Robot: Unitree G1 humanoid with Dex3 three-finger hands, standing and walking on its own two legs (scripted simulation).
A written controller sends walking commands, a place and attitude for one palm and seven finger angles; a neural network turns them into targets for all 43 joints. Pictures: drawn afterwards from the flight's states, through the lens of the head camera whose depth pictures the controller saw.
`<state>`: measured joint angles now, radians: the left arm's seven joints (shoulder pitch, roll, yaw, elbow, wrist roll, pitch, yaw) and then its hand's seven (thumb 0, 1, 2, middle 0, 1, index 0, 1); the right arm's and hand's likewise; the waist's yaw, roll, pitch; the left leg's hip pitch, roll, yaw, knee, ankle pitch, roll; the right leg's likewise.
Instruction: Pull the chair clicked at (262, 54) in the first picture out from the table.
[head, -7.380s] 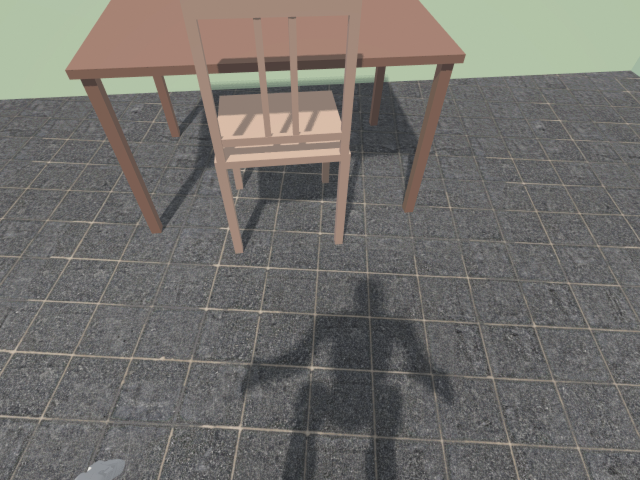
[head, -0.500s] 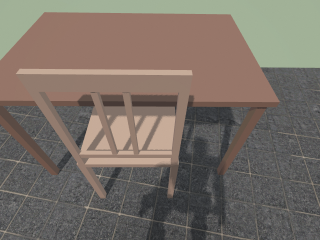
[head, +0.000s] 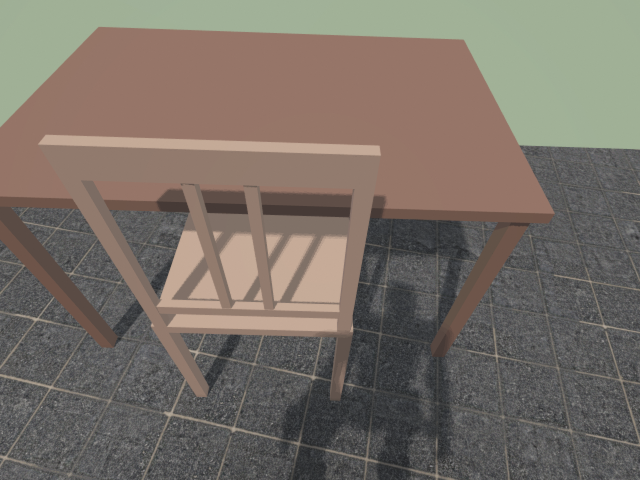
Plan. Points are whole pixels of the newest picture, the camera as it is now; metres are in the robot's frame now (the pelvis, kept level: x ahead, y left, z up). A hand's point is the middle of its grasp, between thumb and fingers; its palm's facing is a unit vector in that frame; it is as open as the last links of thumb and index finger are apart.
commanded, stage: look again from close up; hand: left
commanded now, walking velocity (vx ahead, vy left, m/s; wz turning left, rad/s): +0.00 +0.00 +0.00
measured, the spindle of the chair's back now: (211, 254) +0.47 +0.22 -0.06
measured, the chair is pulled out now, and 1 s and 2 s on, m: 0.00 0.00 0.00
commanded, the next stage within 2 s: raise the hand toward the chair's back in 0.48 s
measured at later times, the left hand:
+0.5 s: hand out of the picture -0.02 +0.16 -0.18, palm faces +0.04 -0.98 -0.18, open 7.4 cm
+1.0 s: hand out of the picture +0.13 +0.14 -0.07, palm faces +0.04 -1.00 +0.01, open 9.2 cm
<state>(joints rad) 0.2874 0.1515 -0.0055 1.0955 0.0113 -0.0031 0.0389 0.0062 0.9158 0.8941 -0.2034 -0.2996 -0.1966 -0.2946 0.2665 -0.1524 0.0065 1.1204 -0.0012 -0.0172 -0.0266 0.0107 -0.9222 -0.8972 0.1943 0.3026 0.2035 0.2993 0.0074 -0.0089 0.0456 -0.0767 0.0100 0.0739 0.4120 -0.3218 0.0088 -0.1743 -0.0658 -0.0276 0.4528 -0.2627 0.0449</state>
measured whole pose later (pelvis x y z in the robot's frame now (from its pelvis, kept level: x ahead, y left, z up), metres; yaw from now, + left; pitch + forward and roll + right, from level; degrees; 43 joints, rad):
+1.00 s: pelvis -0.06 -0.03 -0.09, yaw +2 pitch +13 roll +1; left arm 0.40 0.15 0.11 0.14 -0.19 -0.51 -0.27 0.01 0.62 0.77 -0.18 -0.25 -0.17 -0.25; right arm 0.13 -0.27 -0.10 0.47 0.02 -0.24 0.01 0.02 -0.91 -0.90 0.19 0.30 0.20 0.30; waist 0.01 -0.07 -0.14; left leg -0.82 0.04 0.03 1.15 -0.56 -0.04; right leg -0.90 -0.07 -0.04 1.17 -0.50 -0.01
